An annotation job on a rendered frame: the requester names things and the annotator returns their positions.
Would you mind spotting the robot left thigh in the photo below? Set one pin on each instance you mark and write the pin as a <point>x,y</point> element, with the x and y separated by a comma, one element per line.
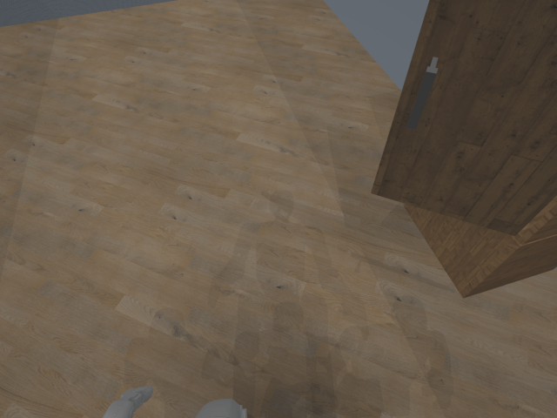
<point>223,408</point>

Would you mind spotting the cupboard door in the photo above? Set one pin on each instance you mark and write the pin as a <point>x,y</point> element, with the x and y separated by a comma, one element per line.
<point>485,148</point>

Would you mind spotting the left robot hand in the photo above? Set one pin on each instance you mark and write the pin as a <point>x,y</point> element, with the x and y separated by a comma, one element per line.
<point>129,402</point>

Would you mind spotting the handle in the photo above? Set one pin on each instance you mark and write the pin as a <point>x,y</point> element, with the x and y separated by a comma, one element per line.
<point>423,94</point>

